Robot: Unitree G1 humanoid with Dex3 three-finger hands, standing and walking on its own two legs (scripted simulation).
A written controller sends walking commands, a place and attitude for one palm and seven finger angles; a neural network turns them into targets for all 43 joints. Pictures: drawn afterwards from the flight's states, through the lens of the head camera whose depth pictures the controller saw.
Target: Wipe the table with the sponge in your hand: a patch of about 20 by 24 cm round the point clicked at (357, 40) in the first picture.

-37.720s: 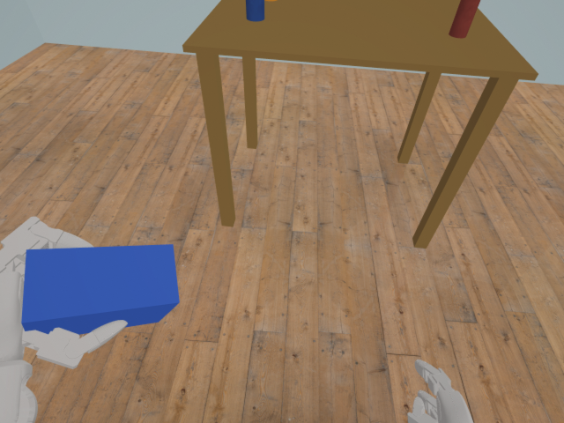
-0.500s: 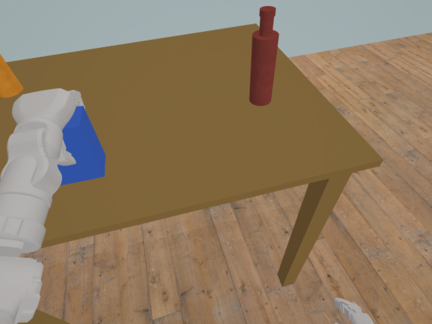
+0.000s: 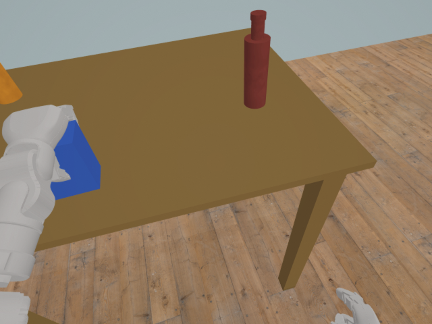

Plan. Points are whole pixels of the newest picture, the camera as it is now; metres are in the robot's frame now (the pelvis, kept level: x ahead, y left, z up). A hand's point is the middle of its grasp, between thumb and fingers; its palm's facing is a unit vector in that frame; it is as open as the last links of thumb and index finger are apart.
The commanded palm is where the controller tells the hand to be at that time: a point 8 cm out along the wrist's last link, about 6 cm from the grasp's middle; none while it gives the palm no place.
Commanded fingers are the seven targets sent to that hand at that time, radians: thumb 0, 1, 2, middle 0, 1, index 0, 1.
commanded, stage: wipe back along the first lane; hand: left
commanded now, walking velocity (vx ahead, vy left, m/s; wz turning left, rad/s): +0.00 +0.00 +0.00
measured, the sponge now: (66, 170) +0.35 +0.33 +0.11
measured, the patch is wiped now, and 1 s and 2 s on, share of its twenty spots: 1.00 1.00 1.00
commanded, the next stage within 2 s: lift the sponge slowly off the table in 0.44 s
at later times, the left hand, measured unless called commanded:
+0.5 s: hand (49, 173) +0.29 +0.30 +0.17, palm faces +0.12 -0.02 -0.99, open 10.5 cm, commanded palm +0.25 +0.29 +0.19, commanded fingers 0.00 0.10 1.30 -1.20 -1.60 -1.20 -1.60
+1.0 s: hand (49, 178) +0.28 +0.30 +0.17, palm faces +0.08 -0.02 -1.00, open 10.5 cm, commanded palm +0.25 +0.29 +0.23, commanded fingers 0.00 0.10 1.30 -1.20 -1.60 -1.20 -1.60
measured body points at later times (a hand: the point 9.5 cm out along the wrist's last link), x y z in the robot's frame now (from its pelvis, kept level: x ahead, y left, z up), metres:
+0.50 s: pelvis +0.00 +0.00 +0.00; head +0.00 -0.04 +0.45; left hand +0.28 +0.30 +0.23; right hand +0.25 -0.20 -0.09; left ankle -0.04 +0.09 -0.74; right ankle +0.00 -0.11 -0.74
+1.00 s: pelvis -0.01 +0.00 +0.00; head -0.02 -0.05 +0.45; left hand +0.27 +0.29 +0.23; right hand +0.21 -0.21 -0.10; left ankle -0.04 +0.09 -0.74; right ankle +0.00 -0.11 -0.74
